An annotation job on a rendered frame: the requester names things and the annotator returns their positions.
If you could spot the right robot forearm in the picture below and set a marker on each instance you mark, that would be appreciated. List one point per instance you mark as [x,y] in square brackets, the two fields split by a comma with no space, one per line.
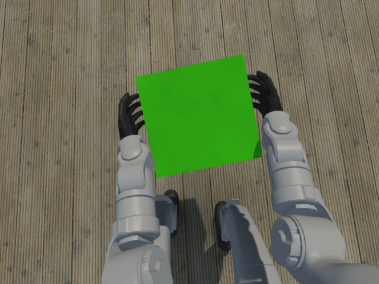
[293,191]

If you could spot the robot left hand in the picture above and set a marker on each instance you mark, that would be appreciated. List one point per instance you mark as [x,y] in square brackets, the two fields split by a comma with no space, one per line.
[126,122]

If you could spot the robot right hand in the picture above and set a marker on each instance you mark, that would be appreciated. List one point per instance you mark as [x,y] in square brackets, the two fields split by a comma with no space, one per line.
[268,97]

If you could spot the right robot upper arm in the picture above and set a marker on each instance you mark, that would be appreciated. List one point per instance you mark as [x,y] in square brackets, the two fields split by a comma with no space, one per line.
[313,251]

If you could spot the left robot forearm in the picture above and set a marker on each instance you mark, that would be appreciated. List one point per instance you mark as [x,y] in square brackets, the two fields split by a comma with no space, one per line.
[135,223]

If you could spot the robot right thigh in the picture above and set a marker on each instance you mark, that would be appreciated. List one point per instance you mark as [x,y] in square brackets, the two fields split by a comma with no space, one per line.
[252,263]

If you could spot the carton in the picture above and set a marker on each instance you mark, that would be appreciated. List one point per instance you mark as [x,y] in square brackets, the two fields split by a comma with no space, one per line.
[199,116]

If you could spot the left robot upper arm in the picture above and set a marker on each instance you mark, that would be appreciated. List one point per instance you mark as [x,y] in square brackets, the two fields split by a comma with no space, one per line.
[147,264]

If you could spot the left robot foot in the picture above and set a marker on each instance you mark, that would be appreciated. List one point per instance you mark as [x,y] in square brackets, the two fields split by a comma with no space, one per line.
[172,194]

